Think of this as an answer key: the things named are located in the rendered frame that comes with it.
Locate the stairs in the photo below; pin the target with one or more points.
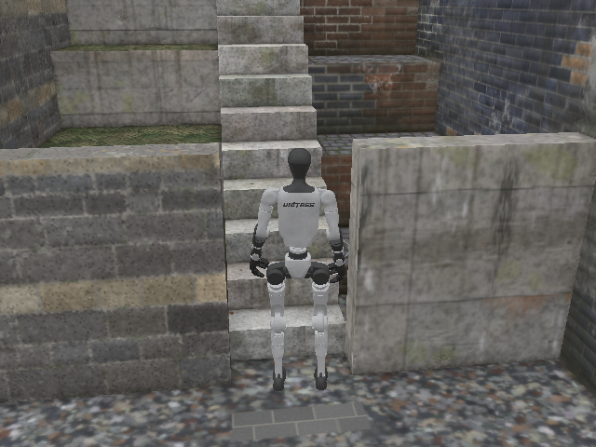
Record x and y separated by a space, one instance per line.
266 111

